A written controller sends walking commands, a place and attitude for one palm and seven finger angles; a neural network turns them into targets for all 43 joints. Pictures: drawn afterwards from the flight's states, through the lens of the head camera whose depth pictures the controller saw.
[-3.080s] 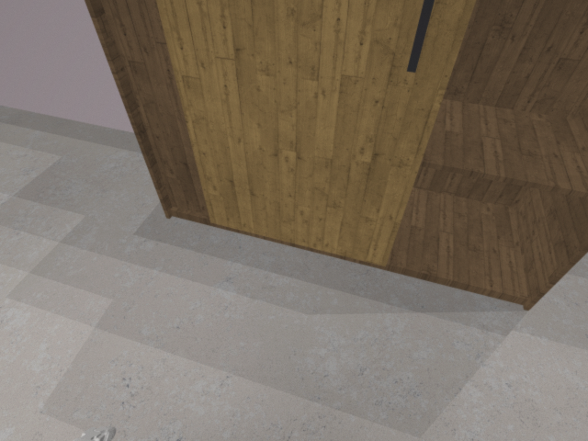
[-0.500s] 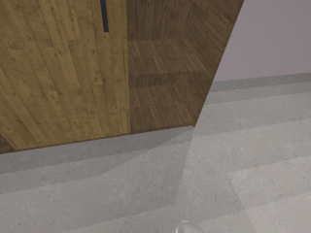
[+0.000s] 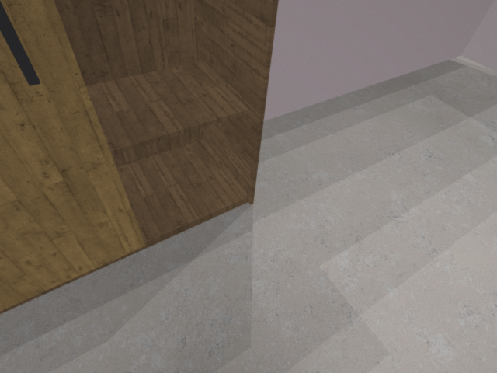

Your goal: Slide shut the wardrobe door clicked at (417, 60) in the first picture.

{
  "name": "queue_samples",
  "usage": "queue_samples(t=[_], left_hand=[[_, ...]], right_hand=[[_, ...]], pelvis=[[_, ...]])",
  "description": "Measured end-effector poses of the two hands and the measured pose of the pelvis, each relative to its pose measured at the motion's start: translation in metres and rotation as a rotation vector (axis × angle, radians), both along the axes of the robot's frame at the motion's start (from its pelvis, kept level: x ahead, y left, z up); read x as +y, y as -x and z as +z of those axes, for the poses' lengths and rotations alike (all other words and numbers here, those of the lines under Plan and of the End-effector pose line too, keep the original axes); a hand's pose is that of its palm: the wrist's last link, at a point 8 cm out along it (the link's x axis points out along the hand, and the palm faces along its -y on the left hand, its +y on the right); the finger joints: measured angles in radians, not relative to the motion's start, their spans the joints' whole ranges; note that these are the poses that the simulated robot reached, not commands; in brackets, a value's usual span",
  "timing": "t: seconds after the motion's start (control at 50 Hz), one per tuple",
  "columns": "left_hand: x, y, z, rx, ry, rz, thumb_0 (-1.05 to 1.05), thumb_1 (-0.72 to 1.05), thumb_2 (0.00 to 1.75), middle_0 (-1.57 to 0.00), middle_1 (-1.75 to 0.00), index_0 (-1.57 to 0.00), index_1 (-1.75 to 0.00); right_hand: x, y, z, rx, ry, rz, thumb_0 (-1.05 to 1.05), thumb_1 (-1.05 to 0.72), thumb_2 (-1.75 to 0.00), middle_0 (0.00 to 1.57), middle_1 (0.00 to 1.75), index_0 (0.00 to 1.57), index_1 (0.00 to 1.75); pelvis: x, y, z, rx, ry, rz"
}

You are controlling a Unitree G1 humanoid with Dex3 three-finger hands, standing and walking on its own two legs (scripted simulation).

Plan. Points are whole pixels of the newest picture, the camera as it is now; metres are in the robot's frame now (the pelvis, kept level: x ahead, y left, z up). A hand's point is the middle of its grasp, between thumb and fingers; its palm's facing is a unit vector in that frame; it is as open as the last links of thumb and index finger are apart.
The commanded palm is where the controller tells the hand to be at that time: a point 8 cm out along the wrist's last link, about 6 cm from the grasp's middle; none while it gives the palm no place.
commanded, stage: turn to face it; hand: left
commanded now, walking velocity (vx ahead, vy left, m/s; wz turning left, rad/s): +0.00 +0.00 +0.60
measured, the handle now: (11, 36) +0.65 +0.49 +0.20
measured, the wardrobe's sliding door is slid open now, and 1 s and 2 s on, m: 0.54 0.54 0.54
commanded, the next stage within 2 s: take the last steps up to it in 0.92 s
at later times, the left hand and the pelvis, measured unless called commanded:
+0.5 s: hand out of the picture +0.12 +0.19 -0.14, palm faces +0.24 -0.93 -0.27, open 7.4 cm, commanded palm none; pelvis +0.06 -0.02 +0.01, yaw +13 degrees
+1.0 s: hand out of the picture -0.09 +0.15 -0.17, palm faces +0.53 -0.81 -0.24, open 7.4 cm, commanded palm none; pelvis +0.03 -0.02 +0.00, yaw +29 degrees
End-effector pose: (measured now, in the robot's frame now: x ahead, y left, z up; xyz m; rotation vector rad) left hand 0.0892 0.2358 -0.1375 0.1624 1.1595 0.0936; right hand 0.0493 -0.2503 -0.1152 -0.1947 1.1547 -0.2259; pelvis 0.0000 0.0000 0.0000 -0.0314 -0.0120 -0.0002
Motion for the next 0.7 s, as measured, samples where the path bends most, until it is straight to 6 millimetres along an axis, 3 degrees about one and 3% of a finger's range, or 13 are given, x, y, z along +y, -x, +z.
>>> queue_samples(t=[0.06, 0.14, 0.22, 0.32, 0.42, 0.48, 0.54, 0.62, 0.7], left_hand=[[0.011, -0.01, -0.006, -0.002, 0.014, 0.023, 0.0, 0.9, 0.9, -0.21, -0.3, -0.2, -0.3], [0.016, -0.013, 0.002, 0.013, 0.026, 0.065, 0.0, 0.9, 0.9, -0.2, -0.3, -0.19, -0.3], [0.018, -0.01, 0.009, 0.044, 0.026, 0.119, 0.0, 0.9, 0.9, -0.2, -0.3, -0.19, -0.3], [0.016, -0.007, 0.013, 0.086, -0.004, 0.163, 0.0, 0.9, 0.9, -0.2, -0.3, -0.19, -0.3], [0.007, -0.013, 0.021, 0.06, -0.049, 0.207, 0.0, 0.9, 0.9, -0.2, -0.3, -0.19, -0.3], [-0.001, -0.013, 0.025, 0.011, -0.087, 0.243, 0.0, 0.9, 0.9, -0.2, -0.3, -0.19, -0.3], [-0.009, -0.004, 0.035, -0.025, -0.107, 0.289, 0.0, 0.9, 0.9, -0.2, -0.3, -0.2, -0.3], [-0.018, 0.02, 0.042, -0.028, -0.119, 0.353, 0.0, 0.9, 0.9, -0.2, -0.3, -0.2, -0.3], [-0.029, 0.051, 0.04, 0.006, -0.109, 0.409, 0.0, 0.9, 0.9, -0.21, -0.3, -0.2, -0.3]], right_hand=[[0.019, -0.006, -0.001, 0.005, 0.002, 0.007, 0.0, -0.91, -0.9, 0.2, 0.3, 0.2, 0.3], [0.045, -0.002, 0.003, 0.103, -0.029, 0.019, 0.0, -0.91, -0.9, 0.2, 0.3, 0.2, 0.3], [0.057, 0.001, 0.002, 0.201, -0.064, 0.035, 0.0, -0.92, -0.9, 0.21, 0.3, 0.2, 0.3], [0.054, -0.001, -0.005, 0.261, -0.095, 0.04, 0.0, -0.91, -0.9, 0.21, 0.3, 0.2, 0.3], [0.03, -0.014, -0.018, 0.281, -0.107, 0.068, 0.0, -0.91, -0.9, 0.21, 0.3, 0.2, 0.3], [0.008, -0.031, -0.031, 0.272, -0.111, 0.103, 0.0, -0.91, -0.9, 0.21, 0.3, 0.2, 0.3], [-0.01, -0.059, -0.032, 0.248, -0.092, 0.16, 0.0, -0.91, -0.9, 0.21, 0.3, 0.2, 0.3], [-0.026, -0.104, -0.023, 0.182, -0.062, 0.247, 0.0, -0.91, -0.9, 0.2, 0.3, 0.2, 0.3], [-0.028, -0.146, -0.012, 0.114, -0.037, 0.329, 0.0, -0.91, -0.9, 0.2, 0.3, 0.19, 0.3]], pelvis=[[0.012, -0.017, -0.002, -0.004, 0.006, 0.004], [0.019, -0.037, 0.012, 0.003, 0.003, 0.036], [0.022, -0.049, 0.019, 0.014, 0.002, 0.071], [0.015, -0.055, 0.019, 0.022, -0.011, 0.115], [-0.002, -0.058, 0.014, 0.023, -0.032, 0.17], [-0.017, -0.06, 0.006, 0.016, -0.043, 0.207], [-0.027, -0.06, 0.008, 0.005, -0.05, 0.268], [-0.037, -0.058, 0.014, -0.003, -0.065, 0.324], [-0.043, -0.056, 0.016, -0.002, -0.072, 0.371]])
